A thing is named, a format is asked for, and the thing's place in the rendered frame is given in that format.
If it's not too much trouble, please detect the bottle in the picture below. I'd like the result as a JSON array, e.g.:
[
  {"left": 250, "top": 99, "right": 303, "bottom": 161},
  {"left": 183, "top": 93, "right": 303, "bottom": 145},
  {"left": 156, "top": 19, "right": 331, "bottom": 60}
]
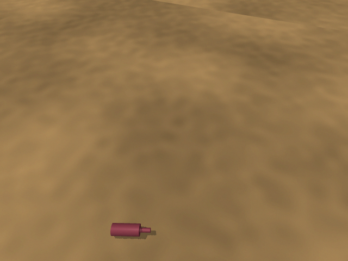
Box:
[{"left": 110, "top": 223, "right": 151, "bottom": 237}]

